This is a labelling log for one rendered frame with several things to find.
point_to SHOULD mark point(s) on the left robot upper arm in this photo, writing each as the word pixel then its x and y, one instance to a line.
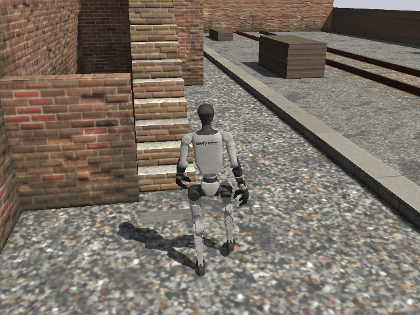
pixel 184 149

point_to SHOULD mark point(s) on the right robot upper arm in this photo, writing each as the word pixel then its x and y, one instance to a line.
pixel 230 147

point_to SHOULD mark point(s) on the left robot hand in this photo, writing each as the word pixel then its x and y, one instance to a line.
pixel 181 184

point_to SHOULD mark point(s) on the right robot hand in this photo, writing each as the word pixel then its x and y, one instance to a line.
pixel 244 197

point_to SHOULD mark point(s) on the robot right forearm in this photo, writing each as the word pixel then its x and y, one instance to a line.
pixel 239 176

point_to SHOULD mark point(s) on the left robot foot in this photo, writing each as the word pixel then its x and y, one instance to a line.
pixel 201 270

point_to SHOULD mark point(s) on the robot left thigh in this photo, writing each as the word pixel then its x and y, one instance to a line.
pixel 194 196

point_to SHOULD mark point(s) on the robot left forearm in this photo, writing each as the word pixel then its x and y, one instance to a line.
pixel 180 171

